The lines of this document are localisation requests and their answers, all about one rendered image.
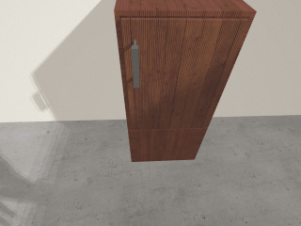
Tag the handle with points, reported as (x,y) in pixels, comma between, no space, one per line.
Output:
(135,64)

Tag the cupboard door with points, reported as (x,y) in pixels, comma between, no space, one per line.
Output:
(183,66)

